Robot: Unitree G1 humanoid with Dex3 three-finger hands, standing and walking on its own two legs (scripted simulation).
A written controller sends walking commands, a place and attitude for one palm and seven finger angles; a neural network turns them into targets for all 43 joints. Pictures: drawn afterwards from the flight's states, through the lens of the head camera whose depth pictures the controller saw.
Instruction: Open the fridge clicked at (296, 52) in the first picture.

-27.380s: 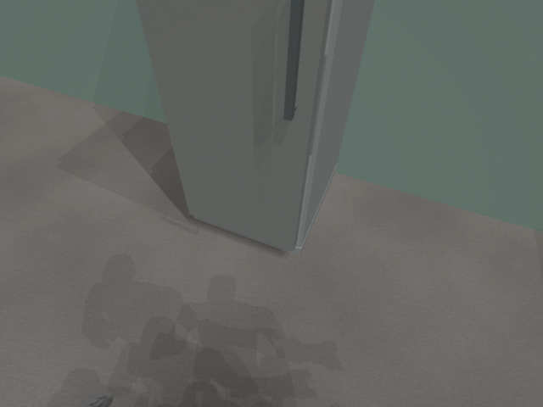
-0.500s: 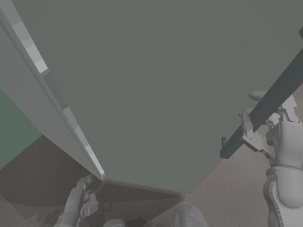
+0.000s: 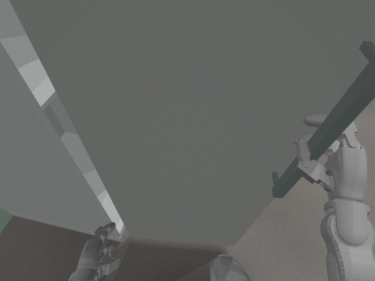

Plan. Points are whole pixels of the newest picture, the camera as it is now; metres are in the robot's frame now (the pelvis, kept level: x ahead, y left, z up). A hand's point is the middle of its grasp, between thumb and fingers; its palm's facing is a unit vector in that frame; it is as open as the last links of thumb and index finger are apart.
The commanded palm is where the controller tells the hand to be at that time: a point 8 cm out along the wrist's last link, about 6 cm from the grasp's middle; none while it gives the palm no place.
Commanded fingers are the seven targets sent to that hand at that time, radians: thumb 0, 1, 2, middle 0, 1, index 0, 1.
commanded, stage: stop walking and hold the door back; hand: right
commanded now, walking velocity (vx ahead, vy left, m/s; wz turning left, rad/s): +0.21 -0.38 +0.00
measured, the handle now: (310, 141) +0.33 -0.19 +0.17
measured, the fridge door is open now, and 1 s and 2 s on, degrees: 82 77 74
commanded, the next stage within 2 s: loosen the grip on the handle in 0.96 s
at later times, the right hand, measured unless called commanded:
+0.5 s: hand (300, 141) +0.33 -0.18 +0.17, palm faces +0.22 +0.95 -0.23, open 5.7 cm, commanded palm +0.31 -0.24 +0.15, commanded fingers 0.00 -0.90 -0.90 0.45 1.40 0.45 1.40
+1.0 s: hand (299, 140) +0.33 -0.18 +0.17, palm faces +0.14 +0.98 -0.17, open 5.5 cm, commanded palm +0.31 -0.24 +0.15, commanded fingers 0.00 -0.90 -0.90 0.45 1.40 0.45 1.40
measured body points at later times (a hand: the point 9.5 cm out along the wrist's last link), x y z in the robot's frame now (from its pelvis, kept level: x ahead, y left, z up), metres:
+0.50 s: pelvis -0.08 +0.02 -0.01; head -0.07 +0.04 +0.44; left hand +0.05 +0.23 -0.14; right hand +0.31 -0.22 +0.18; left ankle -0.01 +0.12 -0.73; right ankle -0.08 -0.10 -0.72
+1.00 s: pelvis -0.09 -0.02 +0.00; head -0.06 -0.01 +0.45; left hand +0.03 +0.22 -0.12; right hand +0.32 -0.23 +0.18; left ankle -0.05 +0.10 -0.73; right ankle -0.06 -0.13 -0.73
